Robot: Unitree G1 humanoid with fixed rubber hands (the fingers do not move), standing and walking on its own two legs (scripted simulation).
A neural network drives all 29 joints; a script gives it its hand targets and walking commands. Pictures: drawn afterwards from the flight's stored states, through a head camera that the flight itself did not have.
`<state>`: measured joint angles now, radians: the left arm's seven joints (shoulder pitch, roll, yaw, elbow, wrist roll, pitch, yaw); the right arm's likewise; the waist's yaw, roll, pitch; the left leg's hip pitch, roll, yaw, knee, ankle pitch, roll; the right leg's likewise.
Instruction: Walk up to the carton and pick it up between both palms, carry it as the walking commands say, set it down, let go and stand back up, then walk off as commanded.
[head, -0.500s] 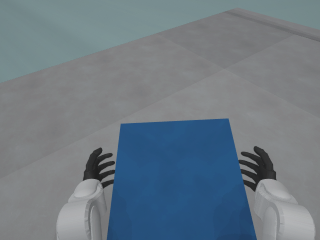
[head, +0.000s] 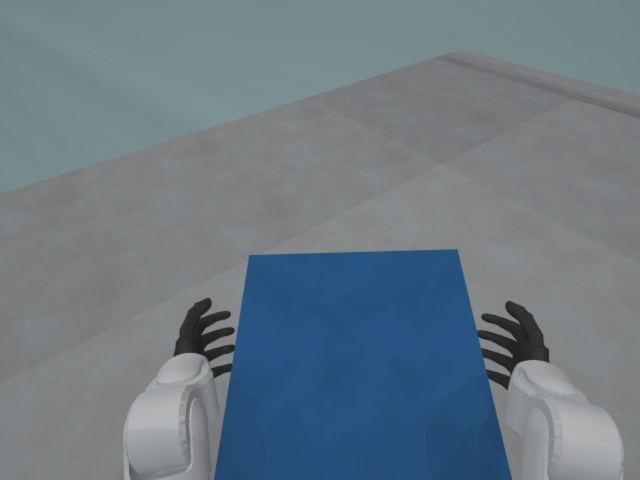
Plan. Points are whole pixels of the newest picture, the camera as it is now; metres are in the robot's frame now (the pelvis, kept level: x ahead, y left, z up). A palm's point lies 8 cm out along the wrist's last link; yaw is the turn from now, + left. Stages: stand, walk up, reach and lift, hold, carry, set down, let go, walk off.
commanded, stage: carry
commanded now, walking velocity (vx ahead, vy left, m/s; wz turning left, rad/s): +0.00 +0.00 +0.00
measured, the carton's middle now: (355, 376) +0.28 -0.01 +0.01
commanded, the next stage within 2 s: none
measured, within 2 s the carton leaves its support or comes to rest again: neither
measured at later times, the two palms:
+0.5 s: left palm (205, 367) +0.24 +0.16 +0.10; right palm (537, 372) +0.24 -0.19 +0.10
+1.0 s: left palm (212, 373) +0.24 +0.15 +0.10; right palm (546, 377) +0.24 -0.20 +0.09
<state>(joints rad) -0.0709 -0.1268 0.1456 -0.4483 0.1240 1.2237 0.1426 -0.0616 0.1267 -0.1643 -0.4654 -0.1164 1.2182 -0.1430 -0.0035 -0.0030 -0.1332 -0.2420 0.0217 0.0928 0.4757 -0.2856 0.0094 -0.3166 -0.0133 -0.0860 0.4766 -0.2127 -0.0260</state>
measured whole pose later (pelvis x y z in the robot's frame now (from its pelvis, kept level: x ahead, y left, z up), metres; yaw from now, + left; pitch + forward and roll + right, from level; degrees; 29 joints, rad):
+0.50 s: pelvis +0.00 -0.02 +0.00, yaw +0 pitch +3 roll +0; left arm -0.06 -0.13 0.15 -0.47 0.12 1.21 0.14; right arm -0.06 0.13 -0.16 -0.48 -0.11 1.21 -0.14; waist 0.00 0.01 -0.12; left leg -0.25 0.04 0.08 0.48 -0.28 -0.01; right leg -0.32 0.00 -0.10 0.48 -0.22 -0.05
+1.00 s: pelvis -0.01 -0.02 +0.00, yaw +0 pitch +3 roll +0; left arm -0.07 -0.13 0.15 -0.43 0.12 1.18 0.13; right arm -0.07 0.13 -0.16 -0.45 -0.12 1.18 -0.14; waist 0.00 0.01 -0.11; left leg -0.26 0.05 0.08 0.47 -0.27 -0.03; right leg -0.33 0.01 -0.11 0.47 -0.20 -0.06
